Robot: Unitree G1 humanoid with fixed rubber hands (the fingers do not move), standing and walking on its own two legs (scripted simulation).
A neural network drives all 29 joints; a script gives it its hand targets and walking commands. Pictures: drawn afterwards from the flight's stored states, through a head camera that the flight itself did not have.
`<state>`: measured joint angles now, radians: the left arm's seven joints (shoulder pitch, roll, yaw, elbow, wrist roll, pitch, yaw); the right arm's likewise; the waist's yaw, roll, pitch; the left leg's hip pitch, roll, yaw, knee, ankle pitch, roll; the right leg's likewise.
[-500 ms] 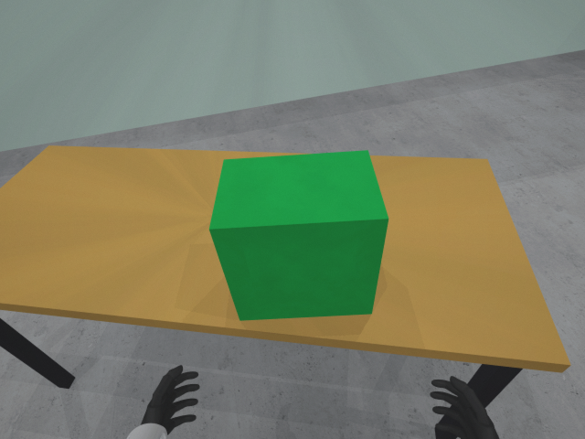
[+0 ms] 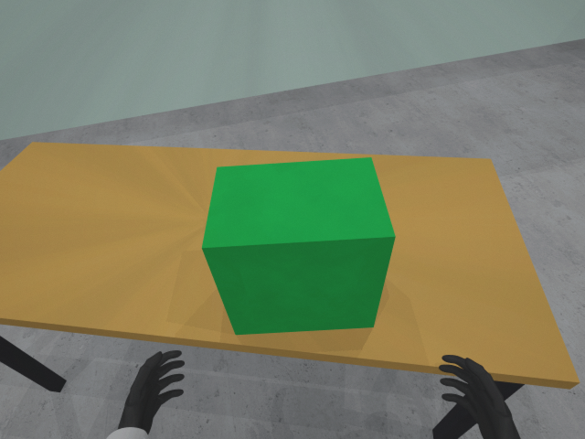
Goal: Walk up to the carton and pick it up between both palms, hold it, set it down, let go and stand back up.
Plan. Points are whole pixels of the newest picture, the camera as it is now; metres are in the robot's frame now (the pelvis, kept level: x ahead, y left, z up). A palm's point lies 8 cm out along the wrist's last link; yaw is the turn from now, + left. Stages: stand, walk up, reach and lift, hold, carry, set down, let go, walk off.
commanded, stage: reach and lift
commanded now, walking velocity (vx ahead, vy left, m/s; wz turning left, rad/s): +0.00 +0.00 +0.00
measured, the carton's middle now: (299, 251) +0.43 +0.03 +0.00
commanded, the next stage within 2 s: none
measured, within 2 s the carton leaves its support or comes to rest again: neither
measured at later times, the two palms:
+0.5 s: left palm (147, 379) +0.22 +0.24 -0.02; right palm (501, 377) +0.22 -0.24 -0.01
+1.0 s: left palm (141, 320) +0.28 +0.25 +0.04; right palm (500, 312) +0.29 -0.24 +0.04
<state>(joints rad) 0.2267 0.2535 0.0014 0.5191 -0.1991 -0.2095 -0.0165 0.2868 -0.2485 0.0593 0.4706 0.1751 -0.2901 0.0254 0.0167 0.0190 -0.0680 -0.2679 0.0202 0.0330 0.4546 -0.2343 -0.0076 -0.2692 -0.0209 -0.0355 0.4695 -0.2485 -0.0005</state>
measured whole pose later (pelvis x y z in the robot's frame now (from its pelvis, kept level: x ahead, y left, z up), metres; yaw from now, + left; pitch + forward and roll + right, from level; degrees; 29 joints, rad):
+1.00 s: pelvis +0.02 +0.01 +0.01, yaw +1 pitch +2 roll -1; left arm -0.01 0.28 0.02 0.40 -0.24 -0.07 0.02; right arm -0.06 -0.40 0.08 0.56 0.38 -0.22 0.06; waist 0.01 0.00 -0.08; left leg -0.16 0.02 0.02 0.32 -0.19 -0.01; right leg -0.13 -0.01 -0.05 0.27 -0.18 0.01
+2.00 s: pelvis +0.01 +0.00 +0.01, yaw -1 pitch +7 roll -1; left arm -0.76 0.42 -0.01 0.90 -0.35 0.11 -0.01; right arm -0.87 -0.46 0.19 1.08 0.49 0.07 0.01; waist 0.07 0.00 -0.14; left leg -0.28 0.06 0.04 0.33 -0.17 -0.03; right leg -0.23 0.02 -0.03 0.22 -0.11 -0.01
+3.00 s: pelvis +0.00 +0.01 +0.00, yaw +1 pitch +23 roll -1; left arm -0.78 0.27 0.00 1.22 -0.30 -0.28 0.01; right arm -0.84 -0.23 0.05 1.19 0.25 -0.21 -0.01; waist 0.03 0.03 -0.28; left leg -0.61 0.02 0.01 0.32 -0.10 -0.01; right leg -0.57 -0.01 -0.05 0.25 -0.08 0.01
